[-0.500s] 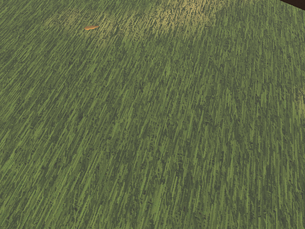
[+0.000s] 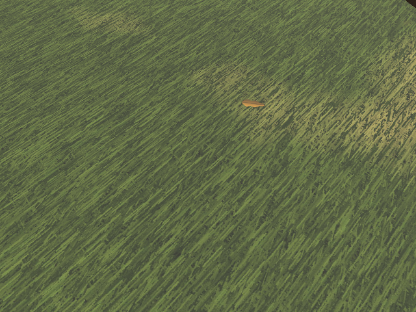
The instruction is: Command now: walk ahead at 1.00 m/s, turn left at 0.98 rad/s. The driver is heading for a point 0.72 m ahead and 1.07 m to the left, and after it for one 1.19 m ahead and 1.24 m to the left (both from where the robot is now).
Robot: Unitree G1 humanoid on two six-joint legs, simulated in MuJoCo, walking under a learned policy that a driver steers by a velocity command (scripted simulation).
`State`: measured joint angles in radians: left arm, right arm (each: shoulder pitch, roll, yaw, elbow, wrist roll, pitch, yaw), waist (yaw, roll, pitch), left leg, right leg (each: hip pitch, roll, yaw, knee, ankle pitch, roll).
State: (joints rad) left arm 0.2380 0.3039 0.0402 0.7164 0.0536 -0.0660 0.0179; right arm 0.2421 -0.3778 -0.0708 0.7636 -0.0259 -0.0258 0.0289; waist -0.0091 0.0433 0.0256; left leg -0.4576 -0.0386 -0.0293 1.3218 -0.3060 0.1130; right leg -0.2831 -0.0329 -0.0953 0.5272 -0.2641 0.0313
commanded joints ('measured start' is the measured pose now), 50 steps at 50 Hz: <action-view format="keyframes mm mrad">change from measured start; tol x32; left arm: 1 148 41 14 44 -25 -32 -17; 30 -246 65 -25 -211 -33 19 -35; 35 376 268 62 -77 2 -2 28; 50 144 108 28 82 -26 -49 -17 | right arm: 1 -110 50 29 -148 -10 20 32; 10 -315 32 50 -234 -7 18 72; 14 248 -97 -25 -56 0 9 20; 50 -343 38 55 -269 -10 28 75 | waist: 1 28 -127 17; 16 -76 211 -291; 26 21 -68 78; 34 191 -51 -207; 36 103 -537 -435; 39 81 -100 -82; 50 3 -72 139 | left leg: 1 -341 134 -51 10 23 -5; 13 299 -82 201 -552 147 124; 16 966 258 -630 -836 108 385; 25 55 37 -384 -1151 189 244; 30 138 32 -386 -1097 416 142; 34 182 -15 -347 -507 705 44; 36 -238 -150 -154 75 -199 11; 37 -341 -37 -116 144 -88 18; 50 -237 93 146 -433 282 37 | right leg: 1 224 -280 262 -320 52 -108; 8 154 -174 -167 -440 539 -57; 13 276 -241 -170 166 1375 -50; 14 110 -227 -153 484 1176 -53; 15 -170 -23 -146 880 126 -23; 16 -541 64 -4 1192 -247 25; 30 -39 -21 111 97 330 23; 34 424 14 117 39 60 -19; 37 579 -428 968 -291 -672 -152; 50 191 -185 -167 -427 520 -55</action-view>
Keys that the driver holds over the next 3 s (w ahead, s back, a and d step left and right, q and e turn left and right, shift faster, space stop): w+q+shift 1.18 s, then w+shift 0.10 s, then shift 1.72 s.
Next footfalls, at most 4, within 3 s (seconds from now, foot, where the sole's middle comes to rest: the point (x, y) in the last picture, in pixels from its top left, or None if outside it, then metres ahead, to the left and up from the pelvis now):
0.30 left None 0.45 0.08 -0.77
0.68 right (191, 197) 0.90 0.09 -0.77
1.14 left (74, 177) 0.99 0.55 -0.77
1.54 right None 1.24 0.92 -0.77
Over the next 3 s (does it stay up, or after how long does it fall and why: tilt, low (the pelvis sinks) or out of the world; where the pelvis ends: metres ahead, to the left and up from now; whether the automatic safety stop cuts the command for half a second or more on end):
stays up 1.11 0.90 0.01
